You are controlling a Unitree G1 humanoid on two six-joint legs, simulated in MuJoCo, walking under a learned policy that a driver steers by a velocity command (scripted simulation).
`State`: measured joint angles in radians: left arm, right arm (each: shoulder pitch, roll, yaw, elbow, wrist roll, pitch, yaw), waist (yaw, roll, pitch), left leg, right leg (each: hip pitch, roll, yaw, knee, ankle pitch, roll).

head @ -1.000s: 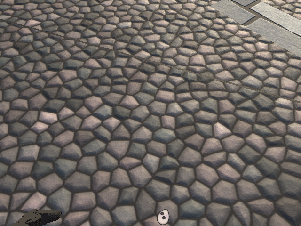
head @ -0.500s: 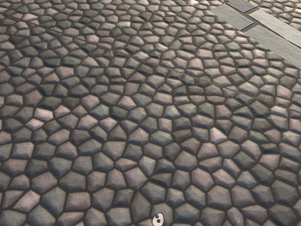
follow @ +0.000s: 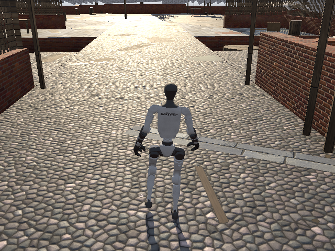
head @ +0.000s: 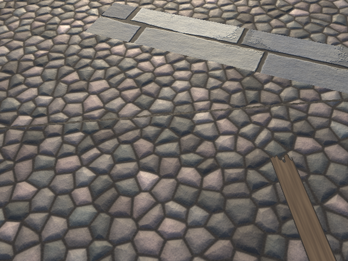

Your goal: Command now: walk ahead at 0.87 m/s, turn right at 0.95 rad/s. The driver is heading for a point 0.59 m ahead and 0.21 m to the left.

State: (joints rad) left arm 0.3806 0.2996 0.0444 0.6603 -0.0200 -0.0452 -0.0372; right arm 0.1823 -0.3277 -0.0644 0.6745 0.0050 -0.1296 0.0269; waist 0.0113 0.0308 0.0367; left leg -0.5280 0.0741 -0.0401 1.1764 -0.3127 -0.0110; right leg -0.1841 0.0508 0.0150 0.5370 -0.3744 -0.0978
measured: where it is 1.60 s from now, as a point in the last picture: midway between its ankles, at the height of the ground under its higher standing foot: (202, 168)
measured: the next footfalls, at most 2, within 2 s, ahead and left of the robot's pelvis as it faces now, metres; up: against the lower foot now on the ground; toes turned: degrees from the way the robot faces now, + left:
left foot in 0.30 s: +0.49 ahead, +0.05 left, +0.00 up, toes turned -5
right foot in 0.72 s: +0.91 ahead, -0.15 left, +0.00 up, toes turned +18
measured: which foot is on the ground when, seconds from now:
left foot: up 0.00-0.28, down 0.30-0.72, up 0.74-1.00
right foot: down 0.00-0.28, up 0.30-0.70, down 0.72-1.00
